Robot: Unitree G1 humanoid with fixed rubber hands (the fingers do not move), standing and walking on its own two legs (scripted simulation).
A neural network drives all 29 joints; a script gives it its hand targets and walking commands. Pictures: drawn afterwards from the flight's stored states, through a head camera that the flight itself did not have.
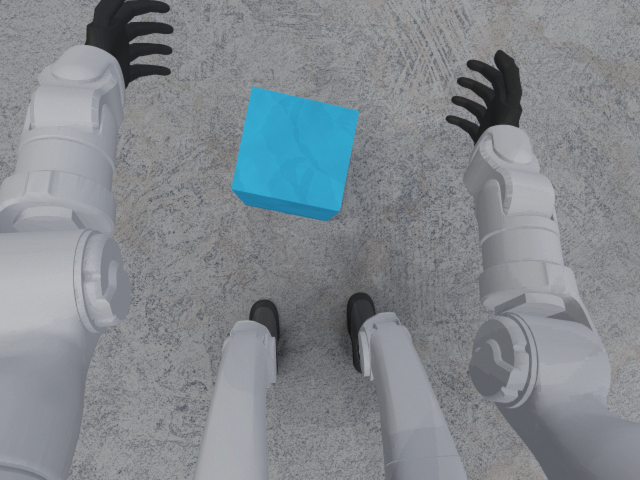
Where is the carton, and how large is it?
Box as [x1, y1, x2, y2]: [231, 86, 358, 220]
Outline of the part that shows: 252,86 231,189 245,204 327,220 339,211 358,111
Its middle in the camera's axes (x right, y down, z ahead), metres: -0.06 -0.18 +0.86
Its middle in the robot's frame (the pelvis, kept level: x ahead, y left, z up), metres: +0.55 +0.00 -0.54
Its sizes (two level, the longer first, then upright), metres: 0.210 0.200 0.250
